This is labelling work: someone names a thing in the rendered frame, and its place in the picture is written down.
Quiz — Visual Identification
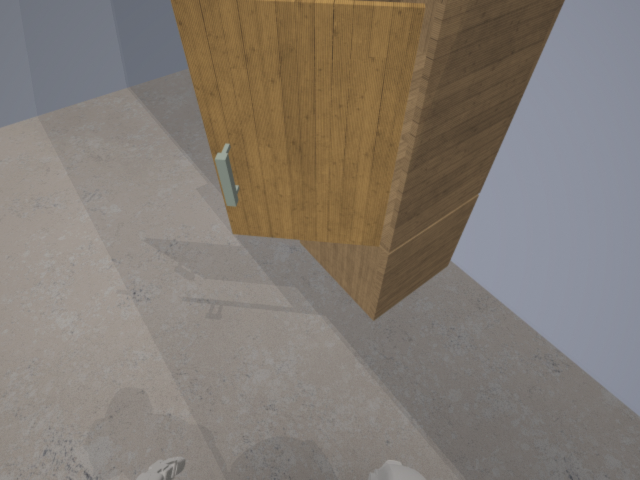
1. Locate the cupboard door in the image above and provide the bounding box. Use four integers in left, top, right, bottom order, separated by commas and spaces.
171, 0, 425, 247

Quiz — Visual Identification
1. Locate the left robot hand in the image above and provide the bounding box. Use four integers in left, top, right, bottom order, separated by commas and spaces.
136, 457, 186, 480

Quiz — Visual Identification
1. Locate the handle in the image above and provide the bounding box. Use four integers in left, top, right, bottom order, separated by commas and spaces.
215, 143, 239, 207

